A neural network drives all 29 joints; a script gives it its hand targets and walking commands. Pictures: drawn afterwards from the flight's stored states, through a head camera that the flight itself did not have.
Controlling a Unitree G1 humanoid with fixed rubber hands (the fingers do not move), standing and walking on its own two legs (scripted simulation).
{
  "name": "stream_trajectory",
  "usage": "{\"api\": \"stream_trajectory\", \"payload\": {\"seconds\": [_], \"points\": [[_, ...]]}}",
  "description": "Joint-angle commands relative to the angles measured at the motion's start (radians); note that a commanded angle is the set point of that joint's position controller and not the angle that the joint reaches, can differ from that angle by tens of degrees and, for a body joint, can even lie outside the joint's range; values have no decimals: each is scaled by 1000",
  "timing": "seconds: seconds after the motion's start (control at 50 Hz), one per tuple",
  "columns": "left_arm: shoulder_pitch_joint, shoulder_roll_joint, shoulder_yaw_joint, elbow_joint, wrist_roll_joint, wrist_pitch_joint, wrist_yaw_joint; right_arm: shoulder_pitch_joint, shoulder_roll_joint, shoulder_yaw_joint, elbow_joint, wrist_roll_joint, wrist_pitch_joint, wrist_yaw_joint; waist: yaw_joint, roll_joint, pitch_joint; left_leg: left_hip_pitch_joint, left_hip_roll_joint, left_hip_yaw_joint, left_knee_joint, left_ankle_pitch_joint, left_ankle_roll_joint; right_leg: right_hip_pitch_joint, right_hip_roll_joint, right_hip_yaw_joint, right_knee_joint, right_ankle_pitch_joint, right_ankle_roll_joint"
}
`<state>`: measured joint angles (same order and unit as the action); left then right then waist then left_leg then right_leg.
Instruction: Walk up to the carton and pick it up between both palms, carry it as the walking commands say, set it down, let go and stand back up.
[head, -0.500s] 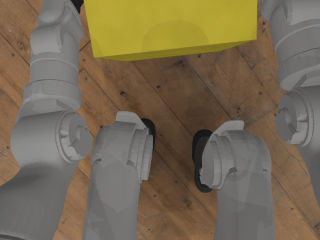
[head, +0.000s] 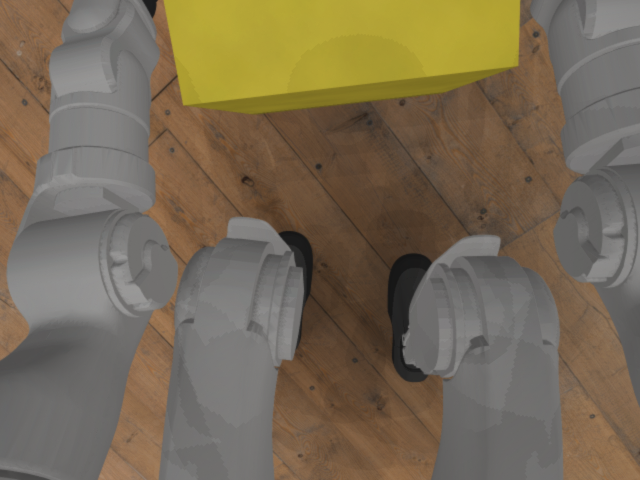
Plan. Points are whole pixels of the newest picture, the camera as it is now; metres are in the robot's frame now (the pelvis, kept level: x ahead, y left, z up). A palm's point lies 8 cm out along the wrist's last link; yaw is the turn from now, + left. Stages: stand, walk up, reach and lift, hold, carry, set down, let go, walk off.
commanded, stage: set down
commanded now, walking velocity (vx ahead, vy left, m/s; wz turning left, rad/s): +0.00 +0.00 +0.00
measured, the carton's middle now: out of the picture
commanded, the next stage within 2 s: none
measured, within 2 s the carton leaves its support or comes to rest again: neither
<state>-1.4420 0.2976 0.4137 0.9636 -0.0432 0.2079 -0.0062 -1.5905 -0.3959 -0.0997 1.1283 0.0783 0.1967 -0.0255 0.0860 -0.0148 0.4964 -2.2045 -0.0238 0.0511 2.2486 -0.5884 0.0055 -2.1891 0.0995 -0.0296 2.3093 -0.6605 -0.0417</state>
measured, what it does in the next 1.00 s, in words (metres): stands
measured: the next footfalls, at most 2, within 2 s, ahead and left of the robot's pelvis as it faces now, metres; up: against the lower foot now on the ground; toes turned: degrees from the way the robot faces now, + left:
none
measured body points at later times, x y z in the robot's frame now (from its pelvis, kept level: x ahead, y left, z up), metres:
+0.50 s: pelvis +0.00 +0.01 +0.00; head +0.38 +0.01 +0.22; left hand +0.54 +0.24 -0.19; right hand +0.60 -0.14 -0.18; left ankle +0.12 +0.11 -0.32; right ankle +0.09 -0.09 -0.32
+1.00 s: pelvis -0.01 +0.00 +0.04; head +0.36 +0.03 +0.28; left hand +0.55 +0.28 -0.10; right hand +0.61 -0.15 -0.09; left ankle +0.12 +0.11 -0.32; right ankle +0.09 -0.09 -0.32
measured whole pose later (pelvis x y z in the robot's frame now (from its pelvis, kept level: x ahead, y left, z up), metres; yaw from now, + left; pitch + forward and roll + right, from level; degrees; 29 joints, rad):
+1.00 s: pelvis -0.01 +0.00 +0.04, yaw +1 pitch +29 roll +1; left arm -1.42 0.42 0.24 0.81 -0.24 0.25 0.13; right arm -1.55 -0.54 -0.04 0.92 0.22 0.28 -0.06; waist 0.09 -0.02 0.52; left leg -2.09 -0.02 0.05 2.15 -0.57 0.04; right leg -2.05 0.04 -0.04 2.21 -0.67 -0.05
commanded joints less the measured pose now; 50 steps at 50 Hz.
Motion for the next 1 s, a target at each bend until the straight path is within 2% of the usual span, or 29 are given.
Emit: {"api": "stream_trajectory", "payload": {"seconds": [0.0, 0.08, 0.14, 0.16, 0.18, 0.2, 0.22, 0.28, 0.32, 0.34, 0.38, 0.4, 0.44, 0.52, 0.54, 0.56, 0.58, 0.6, 0.62, 0.66, 0.68, 0.7, 0.78, 0.82, 0.84, 0.88, 0.92, 0.96, 0.98], "points": [[-434, -576, -250, -72, -67, -24, -169, -382, 684, 188, -160, 55, -31, 170, 67, -86, -1048, 459, -31, -14, -116, 340, 7, 458, -6, 74, -214, 323, 12], [-375, -232, -129, -70, -26, -66, -61, -367, 341, 121, -113, 58, -49, 94, 99, -88, -1038, 525, -19, -22, -130, 344, 1, 432, -20, 76, -224, 280, 21], [-295, 44, -75, -38, -35, -92, 31, -325, -12, 53, -101, 47, -66, 6, 46, -87, -1103, 576, -3, -53, -126, 387, -2, 436, -40, 71, -227, 284, 28], [-284, 121, -53, -51, -43, -102, 55, -345, -53, 106, -134, 72, -68, -16, 81, -131, -1215, 579, -8, -38, -112, 399, -10, 562, -52, 95, -229, 340, 34], [-318, 121, -90, -46, -85, -110, 68, -373, -95, 106, -130, 84, -76, -36, 55, -106, -1291, 610, -9, -45, -117, 414, -14, 562, -47, 82, -213, 343, 32], [-301, 163, -93, 30, -84, -112, 86, -405, -88, 132, -127, 117, -72, -44, 100, -118, -1287, 630, -5, -49, -111, 435, -2, 547, -54, 87, -212, 349, 46], [-303, 161, -110, 53, -127, -112, 88, -372, -127, 90, -51, 92, -71, -52, 38, -107, -1283, 631, -8, -50, -119, 420, -9, 517, -50, 69, -207, 330, 38], [-288, 164, -115, -3, -109, -145, 115, -331, -152, 67, -90, 99, -90, -64, 57, -41, -1299, 661, -6, -58, -128, 513, -14, 437, -46, 73, -196, 376, 36], [-321, 224, -112, -39, -138, -156, 126, -375, -204, 59, -149, 99, -106, -75, 61, -44, -1448, 727, 1, -59, -108, 573, -13, 484, -58, 71, -180, 433, 42], [-316, 258, -86, 8, -130, -166, 128, -392, -171, 94, -181, 119, -107, -79, 103, -81, -1459, 673, -2, -48, -94, 573, -7, 530, -55, 91, -186, 463, 41], [-245, 247, -101, 60, -142, -160, 122, -323, -193, 89, -104, 100, -101, -73, 78, -132, -1428, 628, -4, -42, -107, 543, -2, 556, -55, 73, -171, 465, 49], [-312, 241, -116, 17, -153, -163, 121, -353, -160, 105, -86, 122, -94, -65, 96, -123, -1417, 626, 12, -49, -106, 550, -3, 529, -69, 90, -166, 464, 47], [-306, 265, -127, 63, -156, -156, 119, -303, -209, 91, 14, 108, -79, -66, 59, -81, -1369, 643, 20, -54, -108, 499, -15, 494, -74, 93, -177, 398, 42], [-315, 259, -161, -24, -205, -155, 108, -359, -213, 100, -147, 155, -96, -55, 51, -72, -1443, 641, 26, -58, -112, 511, -4, 536, -72, 91, -172, 429, 34], [-308, 273, -156, 16, -209, -148, 101, -375, -220, 137, -127, 167, -88, -55, 86, -117, -1442, 617, 15, -43, -93, 522, 1, 551, -76, 94, -169, 438, 45], [-326, 248, -190, -28, -247, -145, 99, -357, -238, 110, -134, 161, -89, -53, 38, -86, -1454, 662, 26, -66, -108, 498, 1, 521, -77, 85, -166, 406, 32], [-272, 221, -195, 68, -240, -135, 95, -340, -216, 128, -65, 164, -80, -47, 72, -113, -1377, 664, 15, -61, -111, 496, 7, 440, -75, 65, -173, 346, 47], [-269, 232, -194, 50, -240, -131, 99, -366, -275, 91, -156, 159, -86, -44, 43, -95, -1429, 770, 14, -78, -106, 526, 13, 390, -70, 42, -165, 330, 42], [-294, 242, -190, 55, -229, -124, 96, -328, -248, 110, -48, 150, -73, -41, 49, -76, -1330, 704, 24, -71, -112, 449, 3, 388, -80, 73, -178, 281, 26], [-316, 287, -180, -13, -223, -129, 103, -379, -262, 101, -147, 177, -73, -33, 65, -56, -1411, 711, 21, -69, -122, 450, 7, 460, -78, 65, -165, 319, 31], [-362, 248, -193, -100, -230, -129, 108, -391, -295, 71, -197, 150, -78, -36, 27, -78, -1403, 710, 20, -74, -128, 498, 3, 425, -67, 46, -167, 339, 32], [-360, 283, -191, -170, -226, -121, 112, -387, -276, 114, -222, 193, -70, -31, 79, -56, -1611, 842, 15, -67, -124, 555, 4, 542, -68, 54, -169, 399, 34], [-327, 366, -143, -230, -236, -65, 136, -425, -326, 102, -355, 166, -28, -50, 82, -156, -1788, 920, -7, -37, -157, 540, 16, 709, -61, 24, -203, 404, 42], [-296, 361, -142, -262, -207, -32, 147, -381, -320, 74, -353, 158, 11, -60, 104, -74, -1835, 955, -11, -15, -177, 548, 7, 736, -51, 20, -224, 405, 32], [-273, 359, -134, -147, -191, -11, 152, -348, -314, 53, -241, 136, 31, -57, 94, -83, -1707, 925, -15, -17, -204, 462, 8, 625, -54, 4, -249, 286, 39], [-228, 329, -115, -196, -169, 3, 141, -277, -314, 43, -244, 115, 51, -43, 92, -82, -1696, 893, -10, -20, -232, 463, 5, 653, -48, 24, -273, 312, 34], [-241, 304, -141, -348, -183, 17, 147, -322, -336, 9, -442, 135, 53, -42, 56, -23, -1870, 1005, -10, -26, -247, 493, 2, 708, -43, 15, -296, 358, 27], [-227, 261, -179, -324, -224, 34, 129, -304, -311, 25, -412, 140, 70, -36, 54, -15, -1852, 1014, -19, -15, -278, 541, 1, 729, -35, 23, -338, 391, 20], [-232, 239, -202, -314, -217, 48, 121, -244, -324, 2, -277, 102, 84, -29, 7, 16, -1702, 926, -19, -27, -293, 501, -7, 657, -31, 11, -343, 373, 9]]}}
